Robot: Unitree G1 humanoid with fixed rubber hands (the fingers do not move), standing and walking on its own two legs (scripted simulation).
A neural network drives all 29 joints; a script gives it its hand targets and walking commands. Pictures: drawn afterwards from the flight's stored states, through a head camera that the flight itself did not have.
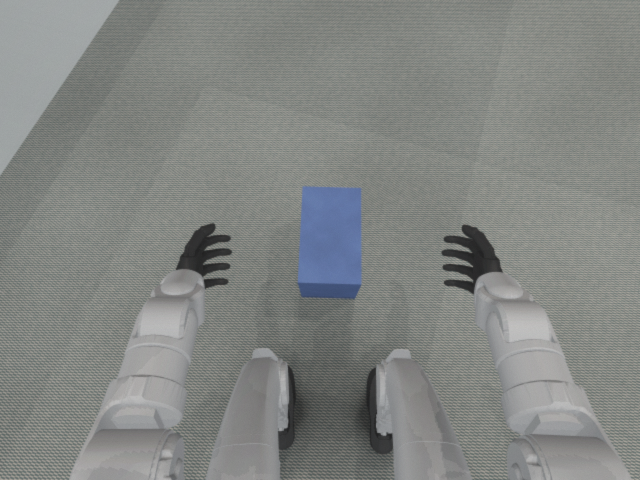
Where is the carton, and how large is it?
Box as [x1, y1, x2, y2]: [298, 186, 361, 298]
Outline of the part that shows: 303,186 298,266 298,285 301,295 312,297 354,298 361,284 360,188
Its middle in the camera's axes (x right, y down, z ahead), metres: +0.03 +0.02 +1.05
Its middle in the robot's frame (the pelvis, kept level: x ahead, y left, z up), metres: +0.54 -0.01 -0.58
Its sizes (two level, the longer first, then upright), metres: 0.254 0.152 0.196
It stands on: the floor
